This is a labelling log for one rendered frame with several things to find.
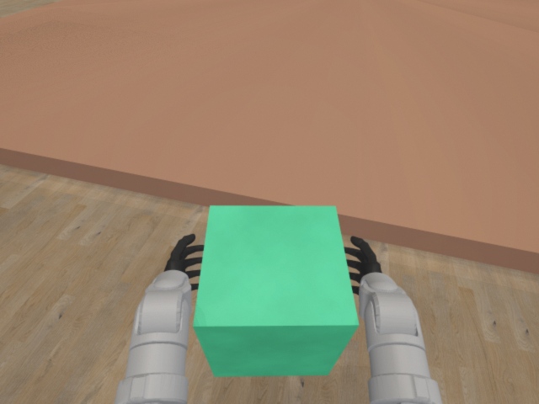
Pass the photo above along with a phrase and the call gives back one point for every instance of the robot left hand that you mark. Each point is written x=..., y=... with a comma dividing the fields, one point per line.
x=177, y=259

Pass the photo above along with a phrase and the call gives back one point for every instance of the carton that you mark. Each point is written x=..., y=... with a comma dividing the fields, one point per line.
x=274, y=296

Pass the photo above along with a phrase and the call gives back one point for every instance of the robot left forearm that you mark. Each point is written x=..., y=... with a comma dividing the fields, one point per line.
x=159, y=341

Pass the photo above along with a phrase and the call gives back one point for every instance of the robot right hand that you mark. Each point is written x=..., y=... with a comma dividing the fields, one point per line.
x=368, y=263

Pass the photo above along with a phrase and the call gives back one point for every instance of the robot right forearm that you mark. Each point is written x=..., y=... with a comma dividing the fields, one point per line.
x=399, y=369

